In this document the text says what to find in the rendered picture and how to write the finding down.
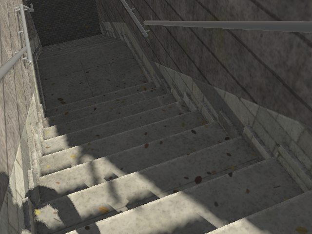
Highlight stairs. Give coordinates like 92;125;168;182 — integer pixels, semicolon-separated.
34;81;312;234
38;34;122;59

